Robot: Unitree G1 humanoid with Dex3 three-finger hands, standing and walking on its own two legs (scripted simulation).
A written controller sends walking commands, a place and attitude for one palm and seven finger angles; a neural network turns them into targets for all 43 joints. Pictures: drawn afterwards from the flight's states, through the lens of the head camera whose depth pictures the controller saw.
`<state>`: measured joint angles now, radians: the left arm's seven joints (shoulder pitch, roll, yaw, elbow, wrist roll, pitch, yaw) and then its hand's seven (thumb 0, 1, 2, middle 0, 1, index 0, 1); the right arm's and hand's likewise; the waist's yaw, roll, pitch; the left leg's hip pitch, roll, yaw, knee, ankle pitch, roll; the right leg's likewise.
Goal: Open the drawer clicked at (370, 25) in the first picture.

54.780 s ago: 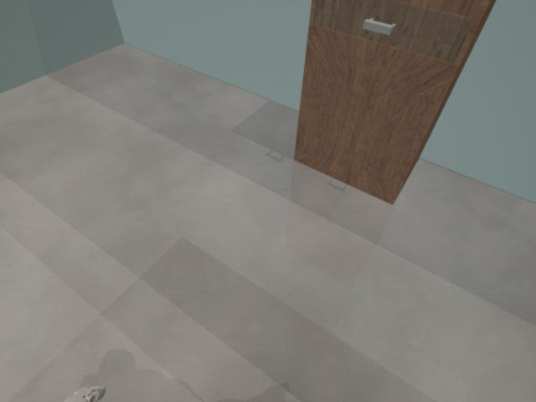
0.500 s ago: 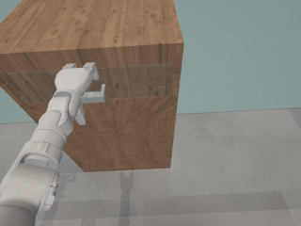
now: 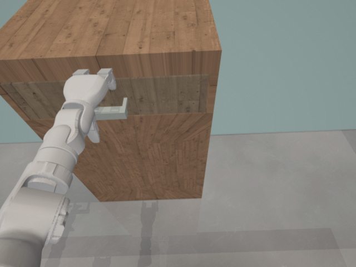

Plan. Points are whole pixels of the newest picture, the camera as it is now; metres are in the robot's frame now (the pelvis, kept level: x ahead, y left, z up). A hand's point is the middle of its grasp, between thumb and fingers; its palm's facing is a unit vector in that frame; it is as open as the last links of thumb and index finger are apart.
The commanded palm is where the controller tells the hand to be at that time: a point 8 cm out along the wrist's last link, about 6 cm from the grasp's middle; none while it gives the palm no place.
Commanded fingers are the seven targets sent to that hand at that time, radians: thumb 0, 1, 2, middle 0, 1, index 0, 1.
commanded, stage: lower the fingers behind the handle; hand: left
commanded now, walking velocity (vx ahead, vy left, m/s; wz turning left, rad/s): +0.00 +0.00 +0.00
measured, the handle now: (109, 107) +0.51 +0.20 +0.04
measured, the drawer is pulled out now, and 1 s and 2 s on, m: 0.00 0.00 0.00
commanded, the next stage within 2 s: lift the fingers back up to retry in 1.58 s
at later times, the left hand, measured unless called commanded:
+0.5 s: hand (99, 115) +0.46 +0.21 +0.07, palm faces -0.03 +0.00 -1.00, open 13.9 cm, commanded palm +0.44 +0.21 +0.13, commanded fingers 0.00 -0.50 0.30 -0.30 -1.20 -0.30 -1.20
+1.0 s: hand (105, 119) +0.46 +0.20 +0.05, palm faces -0.02 +0.00 -1.00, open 13.8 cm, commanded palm +0.44 +0.22 +0.09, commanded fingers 0.00 -0.50 0.30 -0.30 -1.20 -0.30 -1.20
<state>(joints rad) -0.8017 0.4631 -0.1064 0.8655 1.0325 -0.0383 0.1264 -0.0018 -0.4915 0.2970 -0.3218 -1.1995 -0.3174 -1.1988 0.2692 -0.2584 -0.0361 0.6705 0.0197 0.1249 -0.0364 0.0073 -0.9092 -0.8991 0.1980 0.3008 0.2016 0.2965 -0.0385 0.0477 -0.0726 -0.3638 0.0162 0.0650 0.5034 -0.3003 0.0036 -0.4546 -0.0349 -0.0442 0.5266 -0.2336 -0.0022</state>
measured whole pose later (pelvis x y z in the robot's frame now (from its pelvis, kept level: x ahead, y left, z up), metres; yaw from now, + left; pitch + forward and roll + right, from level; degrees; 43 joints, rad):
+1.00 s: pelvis +0.00 +0.00 -0.01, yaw +0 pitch +13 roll +0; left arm -0.80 0.43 -0.09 1.01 1.08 -0.03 0.28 0.00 -0.49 0.30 -0.30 -1.23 -0.32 -1.22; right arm 0.30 -0.26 -0.04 0.70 0.01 0.12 -0.03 0.01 -0.91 -0.90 0.20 0.30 0.20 0.30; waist -0.07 0.04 -0.10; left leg -0.49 0.03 0.07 0.59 -0.33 0.00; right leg -0.57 -0.03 -0.04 0.60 -0.25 0.00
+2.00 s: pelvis -0.01 +0.01 -0.01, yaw -1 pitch +13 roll +0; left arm -0.78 0.44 -0.07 0.94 1.07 -0.01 0.26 0.00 -0.49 0.30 -0.31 -1.22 -0.31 -1.20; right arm 0.32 -0.25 -0.05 0.69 0.01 0.10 -0.03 0.01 -0.91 -0.90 0.20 0.30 0.20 0.30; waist -0.07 0.05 -0.10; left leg -0.49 0.02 0.08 0.60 -0.34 0.02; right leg -0.57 -0.03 -0.02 0.59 -0.24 0.01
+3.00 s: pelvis +0.00 +0.00 +0.00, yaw +0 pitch +9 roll +0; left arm -0.74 0.46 -0.11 0.79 1.01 -0.04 0.10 0.00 -0.49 0.30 -0.32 -1.20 -0.32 -1.20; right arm 0.29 -0.27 -0.04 0.69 0.02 0.13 -0.04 0.01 -0.91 -0.90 0.20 0.30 0.20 0.30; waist -0.03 0.06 -0.07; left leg -0.35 0.02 0.06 0.50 -0.30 0.00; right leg -0.43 -0.03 -0.04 0.52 -0.23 0.00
